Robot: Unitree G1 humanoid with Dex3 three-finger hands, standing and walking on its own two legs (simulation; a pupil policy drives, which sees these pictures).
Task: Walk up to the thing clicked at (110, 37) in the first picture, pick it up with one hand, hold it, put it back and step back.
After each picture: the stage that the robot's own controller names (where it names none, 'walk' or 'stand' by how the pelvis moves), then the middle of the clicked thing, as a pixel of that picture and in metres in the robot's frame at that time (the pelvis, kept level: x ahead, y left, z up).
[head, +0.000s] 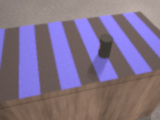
stand; (105, 46) +0.67 -0.11 -0.07
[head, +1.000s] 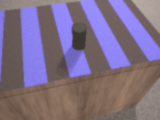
sink last; (78, 37) +0.63 +0.03 -0.03
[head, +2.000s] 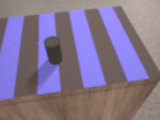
stand; (53, 51) +0.55 +0.15 -0.03
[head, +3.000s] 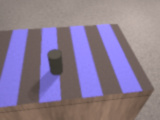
stand; (55, 62) +0.56 +0.14 -0.07
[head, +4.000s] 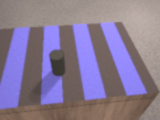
stand; (57, 63) +0.54 +0.13 -0.07
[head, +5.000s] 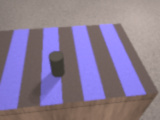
stand; (57, 64) +0.54 +0.13 -0.07
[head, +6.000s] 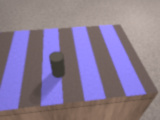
stand; (57, 65) +0.55 +0.13 -0.07
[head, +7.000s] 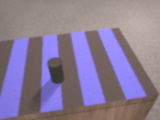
rise first; (56, 70) +0.53 +0.16 -0.07
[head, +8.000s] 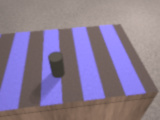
go down; (56, 65) +0.54 +0.16 -0.07
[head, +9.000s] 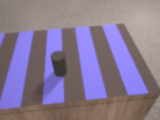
go down; (59, 64) +0.55 +0.15 -0.06
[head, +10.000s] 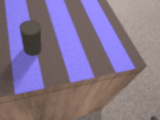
go down; (31, 39) +0.54 +0.15 +0.00
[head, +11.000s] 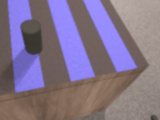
approach; (32, 38) +0.54 +0.15 +0.01
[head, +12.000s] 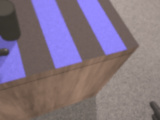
close; (7, 22) +0.56 +0.17 +0.04
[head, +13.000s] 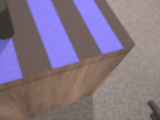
close; out of the picture +0.57 +0.18 +0.04
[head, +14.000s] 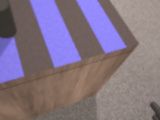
lift; (2, 18) +0.57 +0.18 +0.05
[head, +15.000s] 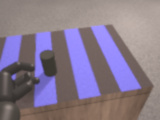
lift; (48, 63) +0.56 +0.17 -0.03
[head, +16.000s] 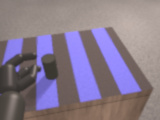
close; (50, 67) +0.56 +0.16 -0.04
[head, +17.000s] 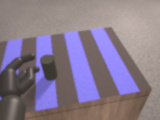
stand; (49, 67) +0.56 +0.17 -0.05
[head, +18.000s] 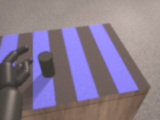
stand; (47, 65) +0.55 +0.16 -0.05
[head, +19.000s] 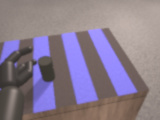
stand; (46, 69) +0.55 +0.17 -0.06
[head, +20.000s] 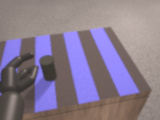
stand; (48, 68) +0.55 +0.17 -0.06
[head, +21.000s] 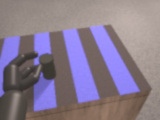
stand; (47, 67) +0.55 +0.17 -0.06
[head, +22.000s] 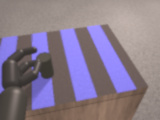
stand; (45, 65) +0.56 +0.17 -0.05
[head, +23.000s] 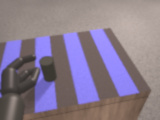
stand; (48, 69) +0.55 +0.17 -0.06
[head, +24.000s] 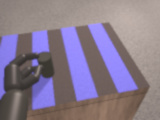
stand; (46, 65) +0.55 +0.17 -0.05
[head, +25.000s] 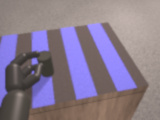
stand; (45, 64) +0.56 +0.17 -0.05
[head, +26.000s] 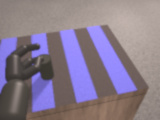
stand; (45, 67) +0.55 +0.17 -0.06
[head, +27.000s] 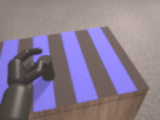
close; (46, 68) +0.55 +0.17 -0.06
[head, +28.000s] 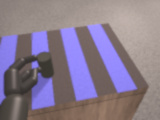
stand; (45, 65) +0.55 +0.17 -0.05
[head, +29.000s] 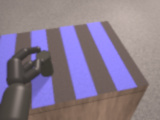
stand; (45, 64) +0.56 +0.17 -0.05
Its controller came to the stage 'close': yes
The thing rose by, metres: 0.00
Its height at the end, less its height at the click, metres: +0.00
